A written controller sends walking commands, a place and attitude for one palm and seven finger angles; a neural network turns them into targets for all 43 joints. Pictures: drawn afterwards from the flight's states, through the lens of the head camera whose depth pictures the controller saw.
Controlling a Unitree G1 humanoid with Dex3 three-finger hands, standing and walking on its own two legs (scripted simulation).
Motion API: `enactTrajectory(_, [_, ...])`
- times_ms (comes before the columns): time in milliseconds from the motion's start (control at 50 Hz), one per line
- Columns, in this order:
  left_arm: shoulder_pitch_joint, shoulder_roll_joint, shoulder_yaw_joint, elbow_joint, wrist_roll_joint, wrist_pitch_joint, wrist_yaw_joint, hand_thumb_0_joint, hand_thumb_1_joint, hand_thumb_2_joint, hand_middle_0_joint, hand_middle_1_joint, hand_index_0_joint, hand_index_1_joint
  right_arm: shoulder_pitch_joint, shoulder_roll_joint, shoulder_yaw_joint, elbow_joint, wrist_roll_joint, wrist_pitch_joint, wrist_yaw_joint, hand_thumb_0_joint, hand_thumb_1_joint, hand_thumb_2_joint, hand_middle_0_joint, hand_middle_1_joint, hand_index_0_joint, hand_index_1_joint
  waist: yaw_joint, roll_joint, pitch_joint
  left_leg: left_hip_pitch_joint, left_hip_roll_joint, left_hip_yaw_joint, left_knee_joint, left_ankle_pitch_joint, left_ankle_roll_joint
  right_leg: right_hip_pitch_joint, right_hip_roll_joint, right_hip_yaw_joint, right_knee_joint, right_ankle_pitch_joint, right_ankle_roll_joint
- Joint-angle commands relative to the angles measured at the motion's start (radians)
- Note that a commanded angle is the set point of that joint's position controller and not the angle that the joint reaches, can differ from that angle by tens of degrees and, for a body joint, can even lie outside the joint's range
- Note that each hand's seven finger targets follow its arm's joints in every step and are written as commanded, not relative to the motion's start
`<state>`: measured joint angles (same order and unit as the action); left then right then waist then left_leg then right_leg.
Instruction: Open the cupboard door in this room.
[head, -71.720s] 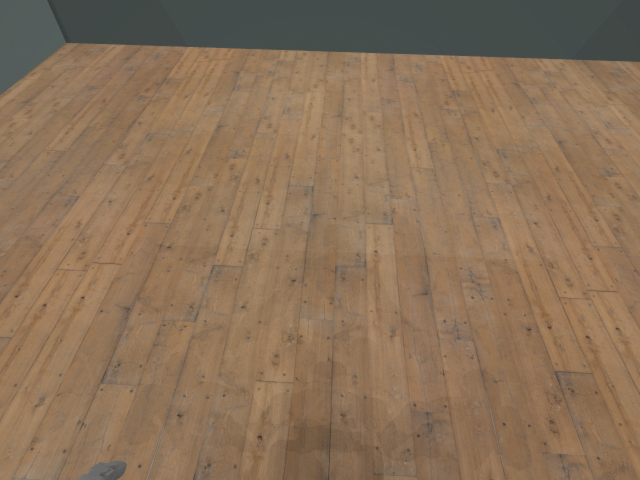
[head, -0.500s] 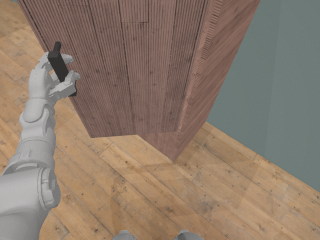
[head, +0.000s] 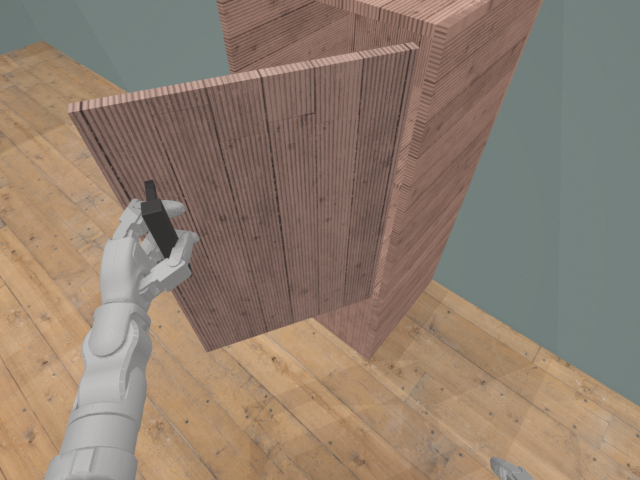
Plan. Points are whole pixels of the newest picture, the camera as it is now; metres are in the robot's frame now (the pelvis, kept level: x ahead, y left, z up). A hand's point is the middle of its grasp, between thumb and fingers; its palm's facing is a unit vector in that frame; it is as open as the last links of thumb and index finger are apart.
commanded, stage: pull the door open along its arc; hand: left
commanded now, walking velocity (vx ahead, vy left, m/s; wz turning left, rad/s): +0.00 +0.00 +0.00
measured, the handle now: (167, 231) +0.41 +0.21 +0.09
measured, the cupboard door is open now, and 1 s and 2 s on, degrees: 60 86 88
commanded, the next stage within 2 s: open thumb and fingers to let go in 0.58 s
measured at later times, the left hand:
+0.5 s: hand (245, 330) +0.27 +0.09 +0.10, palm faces +0.47 -0.88 +0.02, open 6.2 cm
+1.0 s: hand (265, 339) +0.26 +0.07 +0.09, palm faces +0.45 -0.89 +0.00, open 8.3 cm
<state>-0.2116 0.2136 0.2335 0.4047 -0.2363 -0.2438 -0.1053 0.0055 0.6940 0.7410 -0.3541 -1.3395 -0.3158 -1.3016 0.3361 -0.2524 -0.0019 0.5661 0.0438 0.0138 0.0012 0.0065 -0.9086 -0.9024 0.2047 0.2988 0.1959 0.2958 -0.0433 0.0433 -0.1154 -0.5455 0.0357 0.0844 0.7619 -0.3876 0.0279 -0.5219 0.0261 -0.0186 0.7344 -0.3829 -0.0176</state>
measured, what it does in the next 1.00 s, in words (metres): stands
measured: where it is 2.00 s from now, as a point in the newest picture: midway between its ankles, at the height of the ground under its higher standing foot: outside the picture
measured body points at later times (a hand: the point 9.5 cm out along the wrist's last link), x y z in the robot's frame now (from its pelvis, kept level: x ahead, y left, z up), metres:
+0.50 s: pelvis +0.01 -0.03 +0.01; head +0.00 -0.05 +0.46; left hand +0.23 +0.13 +0.10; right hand +0.20 -0.23 -0.08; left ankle -0.01 +0.10 -0.71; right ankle -0.01 -0.11 -0.71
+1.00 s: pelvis -0.01 -0.04 +0.00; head -0.02 -0.06 +0.45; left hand +0.23 +0.11 +0.09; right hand +0.19 -0.23 -0.09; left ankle -0.01 +0.10 -0.71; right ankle -0.01 -0.11 -0.71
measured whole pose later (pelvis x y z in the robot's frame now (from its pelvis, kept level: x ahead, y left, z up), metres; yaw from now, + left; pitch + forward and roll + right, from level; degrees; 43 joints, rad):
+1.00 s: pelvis -0.01 -0.04 +0.00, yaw +5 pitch +2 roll +0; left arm 0.15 -0.08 -0.24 -0.02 0.05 -0.08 0.56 0.01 0.31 0.64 -0.36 -1.29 -0.37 -1.29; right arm 0.17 -0.19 0.02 0.57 -0.05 0.04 0.00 0.01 -0.91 -0.90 0.20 0.30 0.20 0.30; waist 0.01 0.05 -0.06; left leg -0.41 0.02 -0.01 0.72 -0.35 -0.02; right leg -0.36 0.01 -0.11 0.73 -0.40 -0.07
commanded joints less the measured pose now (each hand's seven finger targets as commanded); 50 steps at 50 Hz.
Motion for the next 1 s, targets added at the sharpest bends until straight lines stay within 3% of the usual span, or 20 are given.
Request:
enactTrajectory(0, [0.044,0.12,0.132,-0.379,0.009,-0.016,0.265,0.0,0.9,0.9,-0.4,-1.35,-0.4,-1.35,-0.117,-0.095,-0.031,-0.152,-0.021,-0.06,0.007,0.0,-0.9,-0.9,0.2,0.3,0.2,0.3,0.109,-0.08,-0.227,0.133,-0.033,-0.055,-0.108,0.388,-0.012,0.222,0.002,-0.038,-0.064,0.433,0.002])
enactTrajectory(40, [0.075,0.061,0.076,-0.44,0.057,0.007,0.35,0.0,0.9,0.9,-0.4,-1.35,-0.4,-1.35,-0.144,-0.08,-0.027,-0.152,-0.034,-0.049,0.007,0.0,-0.9,-0.9,0.2,0.3,0.2,0.3,0.103,-0.072,-0.2,0.146,-0.033,-0.051,-0.111,0.371,-0.014,0.222,-0.005,-0.033,-0.074,0.421,0.001])
enactTrajectory(60, [0.09,0.052,0.059,-0.456,0.085,0.017,0.392,0.0,0.9,0.9,-0.4,-1.35,-0.4,-1.35,-0.151,-0.079,-0.027,-0.147,-0.043,-0.039,0.005,0.0,-0.9,-0.9,0.2,0.3,0.2,0.3,0.097,-0.102,-0.185,0.146,-0.031,-0.056,-0.112,0.349,-0.012,0.224,-0.007,-0.029,-0.085,0.397,0.002])
enactTrajectory(120, [0.106,-0.045,-0.033,-0.546,0.146,0.061,0.501,0.0,0.9,0.9,-0.4,-1.35,-0.4,-1.35,-0.195,-0.054,-0.018,-0.157,-0.059,-0.012,0.0,0.0,-0.9,-0.9,0.2,0.3,0.2,0.3,0.093,-0.061,-0.178,0.177,-0.035,-0.053,-0.117,0.342,-0.015,0.241,-0.019,-0.02,-0.102,0.399,0.0])
enactTrajectory(160, [0.145,-0.087,-0.08,-0.579,0.193,0.094,0.574,0.0,0.9,0.9,-0.4,-1.35,-0.4,-1.35,-0.206,-0.046,-0.016,-0.159,-0.072,0.007,-0.004,0.0,-0.9,-0.9,0.2,0.3,0.2,0.3,0.088,-0.099,-0.179,0.186,-0.037,-0.059,-0.113,0.338,-0.011,0.262,-0.024,-0.013,-0.119,0.401,0.001])
enactTrajectory(200, [0.175,-0.146,-0.156,-0.619,0.23,0.125,0.614,0.0,0.9,0.9,-0.4,-1.35,-0.4,-1.35,-0.22,-0.038,-0.013,-0.166,-0.078,0.025,-0.004,0.0,-0.9,-0.9,0.2,0.3,0.2,0.3,0.074,-0.077,-0.159,0.199,-0.037,-0.058,-0.116,0.335,-0.013,0.259,-0.031,-0.011,-0.129,0.412,0.0])
enactTrajectory(240, [0.195,-0.174,-0.204,-0.65,0.255,0.139,0.628,0.0,0.9,0.9,-0.4,-1.35,-0.4,-1.35,-0.229,-0.033,-0.012,-0.168,-0.084,0.042,-0.008,0.0,-0.9,-0.9,0.2,0.3,0.2,0.3,0.064,-0.067,-0.156,0.212,-0.036,-0.059,-0.112,0.338,-0.014,0.264,-0.036,-0.004,-0.134,0.437,-0.002])
enactTrajectory(260, [0.221,-0.187,-0.229,-0.647,0.269,0.145,0.629,0.0,0.9,0.9,-0.4,-1.35,-0.4,-1.35,-0.227,-0.034,-0.012,-0.168,-0.088,0.048,-0.011,0.0,-0.9,-0.9,0.2,0.3,0.2,0.3,0.058,-0.091,-0.139,0.212,-0.035,-0.065,-0.11,0.335,-0.012,0.266,-0.037,-0.001,-0.141,0.44,-0.002])
enactTrajectory(340, [0.281,-0.25,-0.311,-0.701,0.275,0.142,0.62,0.0,0.9,0.9,-0.4,-1.35,-0.4,-1.35,-0.249,-0.021,-0.008,-0.183,-0.093,0.057,-0.015,0.0,-0.9,-0.9,0.2,0.3,0.2,0.3,0.057,-0.09,-0.125,0.225,-0.037,-0.069,-0.111,0.329,-0.013,0.277,-0.051,0.007,-0.146,0.489,0.006])
enactTrajectory(400, [0.313,-0.266,-0.346,-0.726,0.277,0.132,0.615,0.0,0.9,0.9,-0.4,-1.35,-0.4,-1.35,-0.264,-0.018,-0.006,-0.186,-0.094,0.056,-0.015,0.0,-0.9,-0.9,0.2,0.3,0.2,0.3,0.057,-0.1,-0.107,0.219,-0.039,-0.075,-0.107,0.313,-0.012,0.278,-0.058,0.021,-0.153,0.496,0.009])
enactTrajectory(500, [0.425,-0.341,-0.461,-0.789,0.301,0.116,0.613,0.0,0.9,0.9,-0.4,-1.35,-0.4,-1.35,-0.272,-0.013,-0.009,-0.202,-0.094,0.034,-0.004,0.0,-0.9,-0.9,0.2,0.3,0.2,0.3,0.057,-0.133,-0.11,0.217,-0.043,-0.085,-0.087,0.312,-0.008,0.278,-0.067,0.024,-0.143,0.534,0.015])
enactTrajectory(580, [0.483,-0.406,-0.542,-0.812,0.303,0.115,0.614,0.0,0.9,0.9,-0.4,-1.35,-0.4,-1.35,-0.283,-0.009,-0.009,-0.206,-0.091,0.003,0.007,0.0,-0.9,-0.9,0.2,0.3,0.2,0.3,0.059,-0.127,-0.091,0.215,-0.048,-0.089,-0.065,0.274,-0.006,0.247,-0.072,0.021,-0.158,0.459,0.012])
enactTrajectory(640, [0.364,-0.365,-0.493,-0.79,0.292,0.11,0.64,0.0,0.9,0.9,-0.4,-1.35,-0.4,-1.35,-0.292,-0.014,-0.007,-0.188,-0.095,-0.012,-0.002,0.0,-0.9,-0.9,0.2,0.3,0.2,0.3,0.05,-0.15,-0.068,0.197,-0.059,-0.094,-0.051,0.209,-0.007,0.202,-0.081,0.049,-0.198,0.328,0.018])
enactTrajectory(660, [0.274,-0.327,-0.457,-0.757,0.293,0.109,0.657,0.0,0.9,0.9,-0.4,-1.35,-0.4,-1.35,-0.295,-0.014,-0.005,-0.171,-0.095,-0.013,-0.01,0.0,-0.9,-0.9,0.2,0.3,0.2,0.3,0.04,-0.156,-0.035,0.181,-0.061,-0.097,-0.048,0.182,-0.007,0.175,-0.084,0.061,-0.217,0.261,0.017])
enactTrajectory(720, [0.222,-0.353,-0.462,-0.69,0.299,0.105,0.671,0.0,0.69,0.81,-0.385,-1.327,-0.385,-1.327,-0.31,-0.009,-0.004,-0.157,-0.1,-0.02,-0.019,0.0,-0.9,-0.9,0.2,0.3,0.2,0.3,0.044,-0.159,-0.043,0.188,-0.064,-0.1,-0.046,0.159,-0.006,0.158,-0.093,0.08,-0.242,0.17,0.016])
enactTrajectory(780, [0.219,-0.357,-0.466,-0.677,0.303,0.103,0.669,0.0,0.48,0.72,-0.37,-1.305,-0.37,-1.305,-0.3,-0.006,-0.007,-0.156,-0.098,-0.024,-0.018,0.0,-0.9,-0.9,0.2,0.3,0.2,0.3,0.057,-0.152,-0.096,0.202,-0.062,-0.097,-0.064,0.189,-0.006,0.199,-0.09,0.069,-0.222,0.233,0.015])
enactTrajectory(840, [0.21,-0.362,-0.471,-0.667,0.297,0.1,0.659,0.0,0.27,0.63,-0.355,-1.283,-0.355,-1.283,-0.293,-0.008,-0.006,-0.158,-0.097,-0.023,-0.017,0.0,-0.9,-0.9,0.2,0.3,0.2,0.3,0.053,-0.153,-0.094,0.204,-0.058,-0.095,-0.075,0.203,-0.005,0.205,-0.086,0.051,-0.207,0.286,0.019])
enactTrajectory(900, [0.165,-0.376,-0.49,-0.668,0.305,0.099,0.659,0.0,0.06,0.54,-0.34,-1.26,-0.34,-1.26,-0.298,-0.007,-0.005,-0.159,-0.095,-0.018,-0.014,0.0,-0.9,-0.9,0.2,0.3,0.2,0.3,0.048,-0.122,-0.082,0.215,-0.056,-0.095,-0.077,0.199,-0.004,0.184,-0.078,0.041,-0.205,0.24,0.009])
enactTrajectory(980, [0.153,-0.376,-0.485,-0.644,0.309,0.106,0.669,0.0,-0.22,0.42,-0.32,-1.23,-0.32,-1.23,-0.299,-0.009,-0.005,-0.16,-0.097,-0.016,-0.013,0.0,-0.9,-0.9,0.2,0.3,0.2,0.3,0.049,-0.13,-0.093,0.222,-0.051,-0.096,-0.079,0.2,-0.004,0.169,-0.065,0.017,-0.191,0.215,0.003])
